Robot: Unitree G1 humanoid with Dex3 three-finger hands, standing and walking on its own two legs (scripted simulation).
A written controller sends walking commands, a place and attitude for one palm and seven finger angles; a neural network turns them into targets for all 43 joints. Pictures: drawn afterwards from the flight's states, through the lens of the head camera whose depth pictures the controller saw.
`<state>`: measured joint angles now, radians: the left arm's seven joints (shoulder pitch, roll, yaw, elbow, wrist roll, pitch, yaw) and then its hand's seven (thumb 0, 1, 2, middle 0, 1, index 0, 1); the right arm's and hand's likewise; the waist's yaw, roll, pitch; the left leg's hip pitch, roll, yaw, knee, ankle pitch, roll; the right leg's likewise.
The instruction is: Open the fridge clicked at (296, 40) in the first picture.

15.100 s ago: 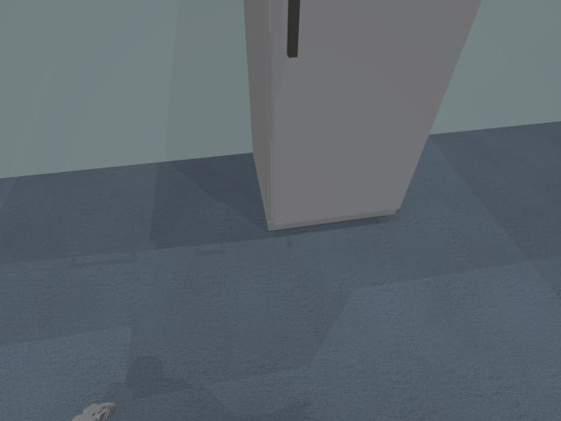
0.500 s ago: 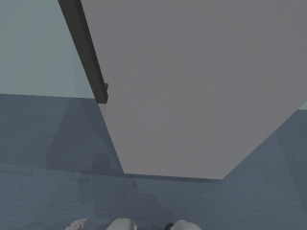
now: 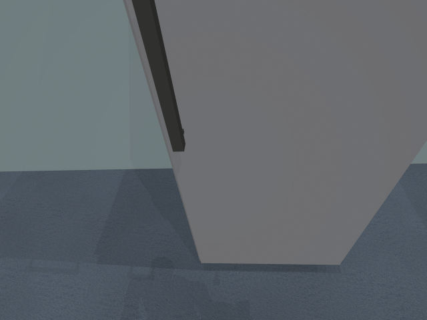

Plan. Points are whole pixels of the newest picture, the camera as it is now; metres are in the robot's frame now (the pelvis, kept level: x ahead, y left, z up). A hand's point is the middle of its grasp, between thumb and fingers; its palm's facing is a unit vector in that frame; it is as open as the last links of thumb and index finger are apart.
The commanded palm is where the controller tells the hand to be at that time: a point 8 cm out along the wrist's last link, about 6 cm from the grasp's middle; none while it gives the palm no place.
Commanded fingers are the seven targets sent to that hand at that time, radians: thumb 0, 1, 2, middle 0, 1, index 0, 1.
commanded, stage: come to a stop and stand still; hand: left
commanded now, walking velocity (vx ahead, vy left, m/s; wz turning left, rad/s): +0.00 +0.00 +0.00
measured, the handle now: (163, 69) +0.46 +0.11 +0.27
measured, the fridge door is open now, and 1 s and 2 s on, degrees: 0 0 0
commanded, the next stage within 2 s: look again from close up in 1.12 s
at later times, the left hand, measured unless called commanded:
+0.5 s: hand out of the picture +0.06 +0.18 -0.15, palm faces +0.00 -0.97 -0.24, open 7.3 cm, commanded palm none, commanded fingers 0.00 0.90 0.90 -0.20 -0.30 -0.20 -0.30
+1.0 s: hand out of the picture +0.07 +0.15 -0.16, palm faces +0.02 -0.98 -0.21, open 7.3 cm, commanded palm none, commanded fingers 0.00 0.90 0.90 -0.20 -0.30 -0.20 -0.30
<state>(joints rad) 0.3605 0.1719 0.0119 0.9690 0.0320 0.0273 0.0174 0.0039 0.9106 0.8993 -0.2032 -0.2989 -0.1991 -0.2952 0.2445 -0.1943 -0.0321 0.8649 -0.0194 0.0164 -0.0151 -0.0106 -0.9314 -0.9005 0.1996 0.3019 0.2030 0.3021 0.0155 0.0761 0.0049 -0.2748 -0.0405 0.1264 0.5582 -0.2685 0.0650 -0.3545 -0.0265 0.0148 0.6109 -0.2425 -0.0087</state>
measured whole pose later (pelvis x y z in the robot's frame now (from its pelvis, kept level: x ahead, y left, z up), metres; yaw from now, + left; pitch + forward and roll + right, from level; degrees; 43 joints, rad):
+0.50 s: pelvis +0.03 +0.00 +0.01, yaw +1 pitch +0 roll +1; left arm 0.26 0.16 -0.01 1.06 0.02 0.00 0.02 0.01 0.93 0.90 -0.20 -0.30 -0.20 -0.30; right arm 0.34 -0.17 0.01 1.07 -0.02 -0.02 -0.02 0.00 -0.91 -0.90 0.20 0.30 0.20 0.30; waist -0.02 0.03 0.01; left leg -0.17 -0.05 0.11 0.39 -0.22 0.06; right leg -0.26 -0.01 0.02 0.47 -0.21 0.00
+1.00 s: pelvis +0.07 -0.02 +0.01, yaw +1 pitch +0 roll +1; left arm 0.26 0.16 -0.01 1.11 0.01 -0.01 0.03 0.01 0.93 0.90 -0.20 -0.30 -0.20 -0.30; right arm 0.26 -0.17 0.01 1.11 -0.02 -0.03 -0.04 0.00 -0.91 -0.90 0.20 0.30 0.20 0.30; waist 0.00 0.01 0.03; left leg -0.10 -0.01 0.08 0.37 -0.27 0.02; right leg -0.18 0.02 0.00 0.44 -0.26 -0.04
